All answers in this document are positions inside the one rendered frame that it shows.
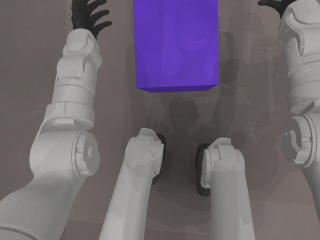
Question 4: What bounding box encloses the robot right foot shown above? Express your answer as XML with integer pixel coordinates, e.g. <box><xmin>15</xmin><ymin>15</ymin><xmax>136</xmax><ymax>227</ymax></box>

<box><xmin>195</xmin><ymin>143</ymin><xmax>211</xmax><ymax>197</ymax></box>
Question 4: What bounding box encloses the left robot forearm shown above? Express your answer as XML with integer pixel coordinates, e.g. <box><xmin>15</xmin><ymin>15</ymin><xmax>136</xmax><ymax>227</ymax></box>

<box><xmin>29</xmin><ymin>28</ymin><xmax>103</xmax><ymax>172</ymax></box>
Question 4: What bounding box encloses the robot right hand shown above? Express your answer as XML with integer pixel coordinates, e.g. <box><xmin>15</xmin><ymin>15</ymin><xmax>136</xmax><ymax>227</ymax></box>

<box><xmin>257</xmin><ymin>0</ymin><xmax>297</xmax><ymax>19</ymax></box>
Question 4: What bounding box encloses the left robot upper arm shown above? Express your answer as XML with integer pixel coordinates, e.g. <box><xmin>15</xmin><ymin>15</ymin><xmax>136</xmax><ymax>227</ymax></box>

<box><xmin>0</xmin><ymin>130</ymin><xmax>100</xmax><ymax>240</ymax></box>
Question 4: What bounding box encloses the right robot forearm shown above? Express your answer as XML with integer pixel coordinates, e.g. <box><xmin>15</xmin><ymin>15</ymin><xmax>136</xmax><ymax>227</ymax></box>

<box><xmin>277</xmin><ymin>0</ymin><xmax>320</xmax><ymax>115</ymax></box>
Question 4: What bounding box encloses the right robot upper arm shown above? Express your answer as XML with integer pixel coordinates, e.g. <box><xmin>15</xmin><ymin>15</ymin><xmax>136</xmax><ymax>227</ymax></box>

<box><xmin>281</xmin><ymin>113</ymin><xmax>320</xmax><ymax>223</ymax></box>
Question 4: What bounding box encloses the robot left thigh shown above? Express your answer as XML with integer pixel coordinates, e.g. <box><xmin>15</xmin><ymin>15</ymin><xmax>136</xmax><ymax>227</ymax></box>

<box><xmin>98</xmin><ymin>134</ymin><xmax>164</xmax><ymax>240</ymax></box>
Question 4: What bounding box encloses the carton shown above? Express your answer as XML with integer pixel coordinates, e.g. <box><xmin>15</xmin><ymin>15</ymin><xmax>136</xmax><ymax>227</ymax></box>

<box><xmin>132</xmin><ymin>0</ymin><xmax>219</xmax><ymax>93</ymax></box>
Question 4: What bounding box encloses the robot left hand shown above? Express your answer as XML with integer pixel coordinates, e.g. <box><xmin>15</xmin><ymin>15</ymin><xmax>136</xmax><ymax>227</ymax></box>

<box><xmin>71</xmin><ymin>0</ymin><xmax>112</xmax><ymax>40</ymax></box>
